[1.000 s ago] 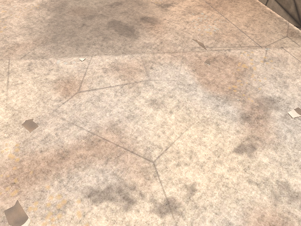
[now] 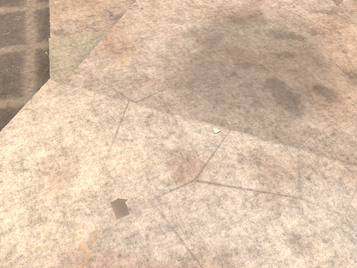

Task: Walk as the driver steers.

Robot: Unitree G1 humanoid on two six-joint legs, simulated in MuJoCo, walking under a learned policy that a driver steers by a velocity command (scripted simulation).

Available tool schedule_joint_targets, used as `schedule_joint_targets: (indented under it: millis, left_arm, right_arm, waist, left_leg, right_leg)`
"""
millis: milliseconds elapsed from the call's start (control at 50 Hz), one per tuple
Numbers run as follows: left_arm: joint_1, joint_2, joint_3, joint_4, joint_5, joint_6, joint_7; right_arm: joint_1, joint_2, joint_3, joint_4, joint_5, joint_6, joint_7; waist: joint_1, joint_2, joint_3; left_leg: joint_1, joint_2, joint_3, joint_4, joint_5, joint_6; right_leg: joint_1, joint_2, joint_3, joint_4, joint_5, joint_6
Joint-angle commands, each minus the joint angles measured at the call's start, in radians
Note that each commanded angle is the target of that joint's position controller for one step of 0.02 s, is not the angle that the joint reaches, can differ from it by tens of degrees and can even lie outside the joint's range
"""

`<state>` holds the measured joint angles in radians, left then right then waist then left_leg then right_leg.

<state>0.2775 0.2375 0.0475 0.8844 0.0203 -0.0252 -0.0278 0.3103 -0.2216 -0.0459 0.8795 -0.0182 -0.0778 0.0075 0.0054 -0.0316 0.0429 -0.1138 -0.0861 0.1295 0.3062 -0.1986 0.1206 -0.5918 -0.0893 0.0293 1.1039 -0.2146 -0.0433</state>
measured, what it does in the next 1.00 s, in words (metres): walks ahead, turning right: right foot, then left foot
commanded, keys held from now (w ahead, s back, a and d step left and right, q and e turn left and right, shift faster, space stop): w+e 0.74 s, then w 0.26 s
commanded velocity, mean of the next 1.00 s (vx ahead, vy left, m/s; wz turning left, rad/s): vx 0.50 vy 0.00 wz -0.44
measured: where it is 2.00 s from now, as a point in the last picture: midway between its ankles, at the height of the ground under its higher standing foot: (257, 168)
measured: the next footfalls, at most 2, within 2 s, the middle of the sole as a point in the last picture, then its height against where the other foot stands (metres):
right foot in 0.34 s outside the picture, level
left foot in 0.84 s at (193, 225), level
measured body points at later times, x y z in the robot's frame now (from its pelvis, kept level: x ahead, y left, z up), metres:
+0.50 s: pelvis +0.26 -0.06 -0.01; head +0.29 -0.06 +0.44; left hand +0.39 +0.20 -0.14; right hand +0.29 -0.33 -0.13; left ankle +0.27 +0.09 -0.65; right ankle +0.27 -0.09 -0.74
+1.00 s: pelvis +0.55 -0.09 -0.01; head +0.57 -0.09 +0.44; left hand +0.73 +0.12 -0.14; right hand +0.50 -0.37 -0.12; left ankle +0.62 -0.03 -0.74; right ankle +0.42 -0.16 -0.66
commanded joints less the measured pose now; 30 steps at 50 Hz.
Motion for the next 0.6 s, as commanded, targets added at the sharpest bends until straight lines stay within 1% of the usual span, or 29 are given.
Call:
schedule_joint_targets:
  millis: [20, 60, 120, 180, 200, 240, 260, 280, 300, 320, 340, 360, 380, 400, 420, 440, 460, 480, 500, 540, 600]
  left_arm:
    - [0.008, 0.050, 0.017, -0.027, -0.001, 0.008, -0.008]
    - [-0.051, 0.043, 0.014, -0.042, -0.001, 0.004, -0.011]
    - [-0.142, 0.023, 0.000, -0.068, 0.004, -0.001, -0.017]
    - [-0.232, 0.010, -0.013, -0.103, 0.008, -0.003, -0.024]
    - [-0.245, 0.009, -0.014, -0.112, 0.008, -0.004, -0.025]
    - [-0.223, 0.020, -0.011, -0.113, 0.008, -0.003, -0.023]
    - [-0.187, 0.030, -0.006, -0.105, 0.009, -0.001, -0.019]
    - [-0.124, 0.044, 0.001, -0.088, 0.010, 0.000, -0.015]
    - [-0.032, 0.070, 0.014, -0.063, 0.012, -0.003, -0.011]
    - [0.098, 0.103, 0.033, -0.024, 0.019, -0.011, -0.004]
    - [0.220, 0.188, 0.065, -0.001, 0.029, -0.011, 0.011]
    - [0.147, 0.278, 0.087, -0.026, 0.015, -0.001, 0.016]
    - [0.149, 0.254, 0.086, -0.018, -0.019, 0.006, 0.016]
    - [0.092, 0.208, 0.074, -0.019, -0.020, 0.005, 0.023]
    - [0.050, 0.149, 0.059, -0.019, -0.015, 0.003, 0.023]
    - [0.014, 0.125, 0.050, -0.023, -0.016, -0.006, 0.027]
    - [-0.007, 0.114, 0.043, -0.030, -0.018, -0.015, 0.030]
    - [0.000, 0.121, 0.042, -0.029, -0.021, -0.027, 0.028]
    - [0.014, 0.138, 0.045, -0.025, -0.022, -0.036, 0.025]
    - [0.045, 0.169, 0.052, -0.021, -0.022, -0.042, 0.023]
    - [0.108, 0.169, 0.053, -0.015, -0.023, -0.038, 0.021]
  right_arm:
    - [0.047, -0.102, -0.020, -0.021, 0.004, -0.026, -0.006]
    - [0.067, -0.090, -0.013, -0.006, 0.005, -0.028, -0.010]
    - [0.098, -0.087, -0.006, 0.018, 0.004, -0.031, -0.020]
    - [0.162, -0.092, -0.002, 0.056, 0.002, -0.025, -0.035]
    - [0.173, -0.098, -0.001, 0.067, 0.000, -0.021, -0.039]
    - [0.167, -0.123, -0.003, 0.077, -0.002, -0.014, -0.049]
    - [0.160, -0.139, -0.006, 0.081, -0.003, -0.010, -0.055]
    - [0.145, -0.157, -0.011, 0.080, -0.005, -0.003, -0.061]
    - [0.126, -0.174, -0.016, 0.074, -0.008, 0.004, -0.061]
    - [0.097, -0.186, -0.019, 0.060, -0.006, 0.009, -0.056]
    - [0.071, -0.166, -0.014, 0.026, 0.000, 0.003, -0.045]
    - [0.094, -0.071, -0.001, -0.047, 0.009, -0.009, -0.022]
    - [-0.005, -0.136, -0.008, -0.067, -0.005, -0.023, -0.015]
    - [-0.049, -0.131, -0.005, -0.091, 0.008, -0.039, -0.009]
    - [-0.033, -0.135, -0.007, -0.082, 0.011, -0.043, -0.010]
    - [-0.032, -0.127, -0.007, -0.081, -0.004, -0.029, -0.011]
    - [-0.004, -0.112, -0.002, -0.074, -0.023, -0.006, -0.007]
    - [0.003, -0.103, -0.001, -0.076, -0.032, 0.013, -0.004]
    - [-0.006, -0.096, 0.001, -0.085, -0.034, 0.027, -0.001]
    - [-0.075, -0.091, 0.004, -0.118, -0.031, 0.038, 0.004]
    - [-0.213, -0.093, 0.007, -0.169, -0.025, 0.041, 0.007]
  waist:
    - [-0.002, 0.083, 0.026]
    - [-0.011, 0.086, 0.041]
    - [-0.030, 0.087, 0.060]
    - [-0.056, 0.084, 0.079]
    - [-0.056, 0.086, 0.078]
    - [-0.032, 0.105, 0.047]
    - [-0.011, 0.124, 0.021]
    - [0.021, 0.142, -0.013]
    - [0.063, 0.148, -0.066]
    - [0.132, 0.126, -0.131]
    - [0.191, 0.017, -0.213]
    - [0.082, -0.218, -0.258]
    - [0.122, -0.029, -0.222]
    - [0.086, 0.011, -0.108]
    - [0.030, 0.090, -0.021]
    - [-0.007, 0.104, 0.006]
    - [-0.032, 0.087, -0.001]
    - [-0.041, 0.068, -0.012]
    - [-0.045, 0.056, -0.015]
    - [-0.032, 0.027, -0.004]
    - [0.022, -0.012, 0.009]
  left_leg:
    - [0.022, 0.273, -0.112, -0.178, 0.362, 0.002]
    - [0.048, 0.267, -0.069, -0.184, 0.391, -0.012]
    - [0.089, 0.270, -0.012, -0.178, 0.472, -0.022]
    - [0.182, 0.295, 0.025, -0.150, 0.590, -0.026]
    - [0.212, 0.302, 0.040, -0.125, 0.657, -0.029]
    - [0.252, 0.314, 0.073, -0.029, 0.919, -0.039]
    - [0.269, 0.322, 0.084, 0.040, 1.056, -0.043]
    - [0.269, 0.331, 0.094, 0.140, 1.150, -0.044]
    - [0.240, 0.340, 0.095, 0.287, 1.152, -0.038]
    - [0.146, 0.328, 0.102, 0.501, 1.004, -0.035]
    - [-0.067, 0.270, 0.116, 0.833, 0.590, -0.047]
    - [-0.531, 0.021, 0.019, 1.193, -0.337, -0.102]
    - [-0.651, 0.073, -0.180, 1.206, -0.265, -0.088]
    - [-0.666, 0.128, -0.192, 1.124, -0.170, -0.085]
    - [-0.607, 0.161, -0.178, 1.016, -0.127, -0.091]
    - [-0.548, 0.183, -0.179, 0.943, -0.120, -0.106]
    - [-0.489, 0.191, -0.175, 0.897, -0.112, -0.124]
    - [-0.461, 0.190, -0.163, 0.862, -0.111, -0.138]
    - [-0.457, 0.188, -0.148, 0.826, -0.098, -0.150]
    - [-0.477, 0.190, -0.127, 0.727, -0.029, -0.171]
    - [-0.525, 0.178, -0.116, 0.559, 0.098, -0.183]
  right_leg:
    - [-0.086, -0.001, 0.023, -0.047, 0.122, 0.000]
    - [-0.113, 0.010, 0.008, -0.132, 0.192, 0.001]
    - [-0.103, 0.023, -0.054, -0.280, 0.256, -0.003]
    - [-0.103, 0.040, -0.124, -0.397, 0.236, -0.026]
    - [-0.088, 0.054, -0.146, -0.428, 0.210, -0.039]
    - [-0.002, 0.106, -0.192, -0.462, 0.125, -0.075]
    - [0.050, 0.136, -0.210, -0.463, 0.072, -0.096]
    - [0.123, 0.165, -0.218, -0.466, 0.016, -0.122]
    - [0.232, 0.186, -0.206, -0.491, -0.026, -0.152]
    - [0.415, 0.194, -0.164, -0.582, -0.017, -0.191]
    - [0.636, 0.023, 0.070, -0.648, -0.101, -0.263]
    - [0.893, -0.250, 0.654, -0.746, -0.010, -0.436]
    - [0.859, -0.243, 0.652, -0.815, -0.017, -0.441]
    - [0.737, -0.227, 0.530, -0.848, 0.008, -0.396]
    - [0.596, -0.182, 0.436, -0.875, 0.114, -0.338]
    - [0.509, -0.125, 0.357, -0.882, 0.199, -0.298]
    - [0.457, -0.081, 0.292, -0.892, 0.256, -0.279]
    - [0.428, -0.060, 0.261, -0.892, 0.320, -0.274]
    - [0.409, -0.039, 0.236, -0.893, 0.374, -0.271]
    - [0.385, -0.010, 0.212, -0.905, 0.391, -0.254]
    - [0.426, 0.016, 0.217, -0.893, 0.392, -0.210]
Velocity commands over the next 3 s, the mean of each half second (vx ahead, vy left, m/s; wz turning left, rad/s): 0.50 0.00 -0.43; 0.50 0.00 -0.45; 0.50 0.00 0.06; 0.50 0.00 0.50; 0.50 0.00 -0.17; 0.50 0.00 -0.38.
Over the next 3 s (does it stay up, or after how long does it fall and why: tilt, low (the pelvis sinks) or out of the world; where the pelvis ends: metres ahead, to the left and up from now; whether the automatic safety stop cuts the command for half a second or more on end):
stays up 1.56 -0.50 -0.13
